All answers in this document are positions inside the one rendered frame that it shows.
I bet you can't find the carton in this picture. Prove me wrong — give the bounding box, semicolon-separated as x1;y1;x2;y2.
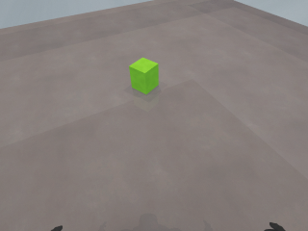
129;58;159;94

